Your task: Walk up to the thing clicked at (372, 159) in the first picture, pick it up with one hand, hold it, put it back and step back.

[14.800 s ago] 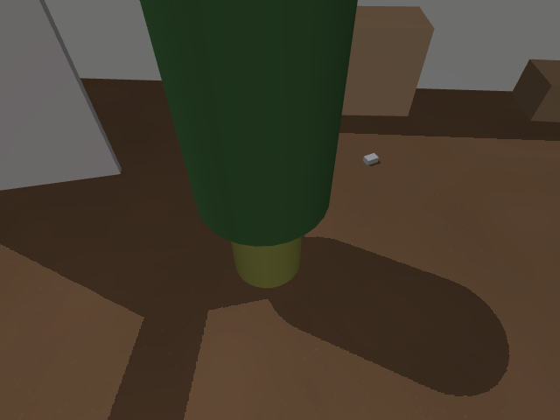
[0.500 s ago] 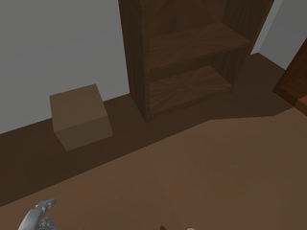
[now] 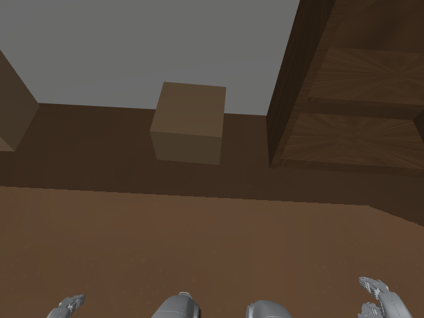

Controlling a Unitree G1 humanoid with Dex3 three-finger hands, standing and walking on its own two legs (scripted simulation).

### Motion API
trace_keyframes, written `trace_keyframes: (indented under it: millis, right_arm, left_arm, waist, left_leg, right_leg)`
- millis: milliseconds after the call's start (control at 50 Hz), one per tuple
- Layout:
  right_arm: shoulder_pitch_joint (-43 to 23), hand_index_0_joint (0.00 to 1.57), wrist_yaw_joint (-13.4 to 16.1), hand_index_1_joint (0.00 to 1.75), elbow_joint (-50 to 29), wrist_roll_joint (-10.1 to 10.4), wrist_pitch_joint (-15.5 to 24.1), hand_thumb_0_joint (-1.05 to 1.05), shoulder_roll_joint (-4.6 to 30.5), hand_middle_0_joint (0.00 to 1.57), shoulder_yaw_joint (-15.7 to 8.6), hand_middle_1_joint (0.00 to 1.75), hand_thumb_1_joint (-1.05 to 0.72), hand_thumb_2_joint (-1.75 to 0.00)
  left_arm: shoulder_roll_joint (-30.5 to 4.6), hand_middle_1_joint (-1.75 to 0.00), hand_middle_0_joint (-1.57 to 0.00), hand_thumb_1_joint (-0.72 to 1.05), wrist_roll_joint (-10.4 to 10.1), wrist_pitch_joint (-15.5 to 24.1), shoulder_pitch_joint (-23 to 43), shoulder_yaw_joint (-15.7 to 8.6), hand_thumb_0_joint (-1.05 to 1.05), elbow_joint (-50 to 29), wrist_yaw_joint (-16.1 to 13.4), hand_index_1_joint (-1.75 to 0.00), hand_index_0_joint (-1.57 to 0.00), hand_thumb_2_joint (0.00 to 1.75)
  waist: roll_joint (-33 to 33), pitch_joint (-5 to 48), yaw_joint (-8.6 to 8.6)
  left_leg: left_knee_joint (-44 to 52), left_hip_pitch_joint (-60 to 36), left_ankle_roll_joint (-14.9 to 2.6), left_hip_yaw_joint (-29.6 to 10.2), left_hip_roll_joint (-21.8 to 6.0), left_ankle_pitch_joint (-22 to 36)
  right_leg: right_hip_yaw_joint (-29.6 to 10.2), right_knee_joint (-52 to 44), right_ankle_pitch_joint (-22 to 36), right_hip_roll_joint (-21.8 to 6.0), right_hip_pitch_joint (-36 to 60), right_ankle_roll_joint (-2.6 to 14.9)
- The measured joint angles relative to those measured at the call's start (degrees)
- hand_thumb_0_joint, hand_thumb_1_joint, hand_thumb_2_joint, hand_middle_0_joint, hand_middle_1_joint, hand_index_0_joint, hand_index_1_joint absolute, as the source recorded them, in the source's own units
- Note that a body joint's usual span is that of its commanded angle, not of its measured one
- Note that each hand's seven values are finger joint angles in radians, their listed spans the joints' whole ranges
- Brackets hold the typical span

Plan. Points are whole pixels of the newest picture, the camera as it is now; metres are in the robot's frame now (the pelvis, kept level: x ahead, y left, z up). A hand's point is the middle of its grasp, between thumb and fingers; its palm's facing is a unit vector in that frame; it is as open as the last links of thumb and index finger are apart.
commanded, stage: walk up
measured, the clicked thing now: out of the picture +0.43 +1.43 -0.73
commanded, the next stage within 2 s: none
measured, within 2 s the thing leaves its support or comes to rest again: neither
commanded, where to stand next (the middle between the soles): +0.07 +0.05 m, yaw +65 degrees
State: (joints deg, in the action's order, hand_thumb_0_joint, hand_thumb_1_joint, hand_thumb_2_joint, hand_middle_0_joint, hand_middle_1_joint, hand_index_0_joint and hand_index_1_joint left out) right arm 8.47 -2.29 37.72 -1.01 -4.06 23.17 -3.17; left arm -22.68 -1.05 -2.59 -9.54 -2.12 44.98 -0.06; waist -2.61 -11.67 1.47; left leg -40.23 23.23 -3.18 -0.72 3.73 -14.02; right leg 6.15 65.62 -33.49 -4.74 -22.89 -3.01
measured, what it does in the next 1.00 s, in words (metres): steps on the spot, turning left: right foot, then left foot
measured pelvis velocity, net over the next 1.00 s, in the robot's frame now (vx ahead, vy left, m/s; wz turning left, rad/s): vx -0.01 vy -0.01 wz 0.88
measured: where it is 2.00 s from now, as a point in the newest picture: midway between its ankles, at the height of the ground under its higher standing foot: outside the picture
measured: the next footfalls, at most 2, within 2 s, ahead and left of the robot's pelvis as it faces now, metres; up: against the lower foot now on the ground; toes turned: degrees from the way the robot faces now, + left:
right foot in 0.14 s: +0.08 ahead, -0.14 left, +0.00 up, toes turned +7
left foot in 0.50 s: -0.06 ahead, +0.15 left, +0.00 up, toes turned +30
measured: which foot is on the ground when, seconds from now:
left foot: down 0.00-0.14, up 0.16-0.48, down 0.50-0.82, up 0.84-1.00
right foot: up 0.00-0.12, down 0.14-0.50, up 0.52-0.76, down 0.78-1.00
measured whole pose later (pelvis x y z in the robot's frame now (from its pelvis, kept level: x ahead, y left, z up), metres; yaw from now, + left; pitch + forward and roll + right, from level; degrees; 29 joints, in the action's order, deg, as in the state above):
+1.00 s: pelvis -0.01 -0.01 +0.00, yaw +50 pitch -2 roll +1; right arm 13.8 -0.6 45.1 -0.3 -0.1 25.1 -3.7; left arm -22.7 2.3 0.6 -12.4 -2.6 45.3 1.6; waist -1.0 -7.4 2.2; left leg -55.8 27.7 -0.2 0.2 0.5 -26.9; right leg 8.8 41.4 -18.1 -8.7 -20.7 0.7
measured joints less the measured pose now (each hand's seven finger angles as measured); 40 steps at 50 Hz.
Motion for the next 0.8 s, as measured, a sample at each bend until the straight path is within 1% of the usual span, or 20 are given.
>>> trace_keyframes:
  millis: [80, 120, 140, 160, 180, 200, 220, 260, 300, 360, 420, 480, 500, 520, 560, 600, 660, 740, 780, 800]
  right_arm:
    - [0.6, 0.2, -0.3, 0.29, -1.4, -0.9, -0.7, 0.0, -0.1, 0.21, 0.0, 0.3, -0.91, -0.9]
    - [0.7, 0.2, -0.9, 0.3, -2.3, -1.7, -0.8, 0.0, 0.0, 0.21, -0.4, 0.3, -0.91, -0.9]
    - [0.9, 0.2, -1.2, 0.3, -2.7, -1.9, -1.0, 0.0, 0.2, 0.21, -0.6, 0.3, -0.9, -0.9]
    - [0.7, 0.2, -1.3, 0.3, -2.7, -2.0, -1.2, 0.0, 0.5, 0.21, -0.8, 0.3, -0.9, -0.9]
    - [0.8, 0.2, -1.3, 0.3, -2.4, -2.2, -1.4, 0.01, 0.4, 0.21, -1.1, 0.3, -0.91, -0.9]
    - [1.1, 0.2, -1.2, 0.3, -2.0, -2.3, -1.7, 0.01, 0.1, 0.21, -1.2, 0.3, -0.91, -0.9]
    - [1.5, 0.2, -1.4, 0.29, -1.6, -2.4, -1.9, 0.01, 0.1, 0.21, -1.2, 0.3, -0.91, -0.9]
    - [2.2, 0.2, -2.2, 0.29, -0.8, -2.5, -2.0, 0.01, 0.7, 0.21, -1.4, 0.3, -0.91, -0.9]
    - [3.0, 0.2, -3.1, 0.29, 0.0, -2.2, -1.7, 0.01, 1.4, 0.21, -1.8, 0.3, -0.91, -0.9]
    - [4.4, 0.2, -3.6, 0.3, 1.7, -1.5, -1.6, 0.01, 2.3, 0.21, -2.3, 0.3, -0.91, -0.9]
    - [5.3, 0.2, -3.6, 0.3, 4.0, -0.9, -1.2, 0.01, 2.8, 0.21, -2.9, 0.3, -0.91, -0.9]
    - [6.1, 0.2, -2.7, 0.29, 5.9, -0.2, -0.1, 0.01, 3.1, 0.21, -3.1, 0.3, -0.91, -0.9]
    - [6.3, 0.2, -2.2, 0.29, 6.4, -0.1, 0.7, 0.01, 2.9, 0.21, -3.2, 0.3, -0.91, -0.9]
    - [6.1, 0.2, -1.6, 0.29, 6.9, -0.1, 1.3, 0.01, 2.3, 0.21, -3.1, 0.3, -0.91, -0.9]
    - [7.0, 0.2, -0.9, 0.29, 7.1, 0.0, 2.5, 0.01, 1.6, 0.21, -2.3, 0.3, -0.91, -0.9]
    - [8.0, 0.2, -0.2, 0.29, 7.5, 0.5, 3.0, 0.01, 0.7, 0.21, -1.0, 0.3, -0.91, -0.9]
    - [9.2, 0.2, 0.9, 0.3, 7.4, 0.9, 3.7, 0.01, 0.4, 0.21, 0.1, 0.3, -0.9, -0.9]
    - [9.8, 0.2, 2.0, 0.3, 6.5, 0.5, 4.3, 0.01, 0.6, 0.21, 0.4, 0.31, -0.9, -0.9]
    - [9.6, 0.2, 2.5, 0.3, 6.0, 0.7, 4.2, 0.01, 0.9, 0.21, 0.5, 0.31, -0.9, -0.9]
    - [9.3, 0.2, 2.8, 0.3, 5.8, 0.9, 4.0, 0.01, 1.2, 0.21, 0.4, 0.31, -0.9, -0.9]
  left_arm:
    - [0.7, -0.3, -0.21, 0.9, -0.1, 1.5, 0.6, 0.3, 0.01, -1.5, -0.4, -0.3, -0.2, 0.9]
    - [0.7, -0.3, -0.21, 0.9, -0.1, 2.4, 0.7, 0.1, 0.01, -2.1, -1.0, -0.3, -0.2, 0.9]
    - [0.6, -0.3, -0.21, 0.9, 0.0, 3.0, 0.4, 0.0, 0.01, -2.4, -1.4, -0.3, -0.2, 0.9]
    - [0.6, -0.3, -0.21, 0.9, 0.3, 3.5, 0.1, -0.2, 0.01, -2.7, -1.8, -0.3, -0.2, 0.9]
    - [0.5, -0.3, -0.21, 0.9, 0.9, 3.7, -0.4, -0.2, 0.01, -2.8, -2.0, -0.3, -0.2, 0.9]
    - [0.0, -0.3, -0.21, 0.9, 1.3, 3.6, -0.6, -0.2, 0.01, -2.7, -2.2, -0.3, -0.2, 0.9]
    - [-0.3, -0.3, -0.21, 0.9, 1.5, 3.5, -0.7, -0.4, 0.01, -2.5, -2.3, -0.3, -0.21, 0.9]
    - [-0.7, -0.3, -0.21, 0.9, 1.8, 3.8, -1.2, -1.0, 0.01, -1.9, -2.7, -0.3, -0.21, 0.9]
    - [-1.3, -0.3, -0.21, 0.9, 2.2, 4.3, -2.1, -1.8, 0.01, -1.5, -2.6, -0.3, -0.21, 0.9]
    - [-2.6, -0.3, -0.21, 0.9, 2.8, 4.6, -3.7, -2.6, 0.01, -1.7, -1.5, -0.3, -0.2, 0.9]
    - [-4.4, -0.3, -0.21, 0.9, 3.1, 4.3, -5.0, -2.8, 0.01, -2.2, 0.0, -0.3, -0.2, 0.9]
    - [-6.1, -0.3, -0.21, 0.9, 3.2, 3.3, -6.0, -2.9, 0.01, -2.1, 1.2, -0.3, -0.2, 0.9]
    - [-6.7, -0.3, -0.21, 0.9, 3.1, 2.8, -6.3, -3.1, 0.01, -1.8, 1.5, -0.3, -0.2, 0.9]
    - [-7.3, -0.3, -0.21, 0.9, 2.9, 2.1, -6.2, -3.4, 0.01, -1.2, 1.5, -0.3, -0.2, 0.9]
    - [-7.1, -0.3, -0.21, 0.9, 2.6, 0.7, -5.4, -3.2, 0.01, 0.8, 1.3, -0.3, -0.2, 0.9]
    - [-6.7, -0.3, -0.2, 0.91, 2.1, 1.0, -4.7, -2.6, 0.01, 1.4, 1.4, -0.3, -0.2, 0.9]
    - [-5.2, -0.3, -0.2, 0.91, 1.8, 2.4, -4.8, -1.7, 0.01, 1.1, 1.9, -0.3, -0.2, 0.9]
    - [-2.9, -0.3, -0.21, 0.91, 1.8, 2.6, -4.3, -1.0, 0.01, 0.3, 1.9, -0.3, -0.2, 0.9]
    - [-1.9, -0.3, -0.21, 0.91, 1.8, 3.1, -3.9, -0.8, 0.01, -0.2, 1.6, -0.3, -0.2, 0.9]
    - [-1.4, -0.3, -0.21, 0.91, 1.9, 3.4, -3.7, -0.7, 0.01, -0.4, 1.4, -0.3, -0.2, 0.9]
  waist:
    - [1.8, 1.1, -1.26]
    - [3.2, 1.4, -1.87]
    - [3.9, 1.7, -1.84]
    - [5.2, 1.7, -1.75]
    - [5.9, 2.0, -1.83]
    - [5.7, 2.4, -1.79]
    - [5.4, 2.6, -1.61]
    - [5.3, 2.8, -1.3]
    - [5.2, 2.9, -1.13]
    - [4.6, 3.2, -0.57]
    - [3.7, 3.8, 0.24]
    - [2.3, 5.2, 1.1]
    - [1.0, 5.6, 1.28]
    - [-0.9, 5.3, 1.62]
    - [-1.4, 6.1, 0.49]
    - [-2.0, 6.4, -0.29]
    - [-1.8, 6.5, -0.99]
    - [-0.6, 5.8, -1.56]
    - [0.3, 5.4, -1.59]
    - [1.1, 5.1, -1.31]
  left_leg:
    - [1.8, 1.0, 1.03, -4.3, 2.1, 2.2]
    - [1.1, 2.3, 1.7, -6.7, 3.0, 2.7]
    - [0.1, 3.3, 2.14, -7.7, 3.4, 2.6]
    - [-1.8, 4.2, 1.86, -8.7, 3.3, 1.5]
    - [-5.4, 5.6, 2.47, -8.5, 3.3, -2.7]
    - [-10.2, 7.4, 3.27, -7.2, 3.4, -6.6]
    - [-15.3, 8.7, 3.91, -5.9, 3.2, -8.8]
    - [-23.1, 10.4, 4.58, -4.5, 1.6, -8.3]
    - [-25.3, 10.1, 4.85, -3.9, -0.9, -6.3]
    - [-20.2, 7.1, 5.2, -3.0, -4.9, -6.2]
    - [-10.9, 2.5, 5.13, -1.8, -7.0, -7.8]
    - [-1.7, -3.4, 4.61, 1.1, -6.6, -7.2]
    - [0.2, -4.8, 4.74, 1.7, -5.3, -7.0]
    - [-0.7, -4.9, 4.69, 2.3, -3.8, -7.3]
    - [-2.8, -3.6, 3.74, 0.3, -2.7, -8.1]
    - [-1.8, -3.8, 2.93, -2.0, -2.0, -7.4]
    - [-1.0, -4.2, 3.35, -4.8, -1.4, -6.7]
    - [-2.7, -3.3, 4.51, -8.5, -0.6, -7.3]
    - [-5.0, -2.1, 5.18, -10.4, 0.0, -8.3]
    - [-6.6, -1.4, 5.39, -11.3, 0.1, -9.0]
  right_leg:
    - [-4.1, -10.6, 2.6, 1.1, -0.5, 1.38]
    - [-5.2, -18.1, 6.0, 2.3, 1.1, 2.2]
    - [-5.3, -22.4, 10.6, 2.8, 2.2, 2.72]
    - [-4.2, -23.2, 13.5, 3.1, 2.5, 2.81]
    - [-2.9, -22.7, 13.4, 2.9, 2.4, 2.87]
    - [-1.8, -22.5, 13.0, 1.9, 2.4, 3.05]
    - [-0.9, -22.8, 12.8, 0.8, 2.8, 3.25]
    - [1.0, -24.7, 13.6, -1.0, 3.9, 3.16]
    - [2.7, -26.7, 14.6, -2.6, 4.9, 2.76]
    - [5.3, -28.3, 15.2, -4.9, 6.2, 2.33]
    - [7.8, -27.3, 14.4, -7.5, 6.7, 1.47]
    - [9.1, -22.8, 11.9, -10.5, 5.4, 0.44]
    - [8.6, -19.9, 10.1, -12.1, 4.3, 1.01]
    - [6.0, -15.8, 6.9, -12.9, 2.7, 1.83]
    - [0.2, -8.3, 2.7, -8.6, -0.4, 2.21]
    - [-3.0, -4.5, 3.6, -4.7, -2.7, 2.51]
    - [-3.7, -7.0, 4.9, -2.0, -4.5, 2.95]
    - [-3.9, -13.8, 6.5, 0.4, -4.2, 3.72]
    - [-3.8, -19.7, 10.7, 1.7, -2.2, 4.72]
    - [-3.4, -21.1, 15.3, 2.2, -1.7, 4.65]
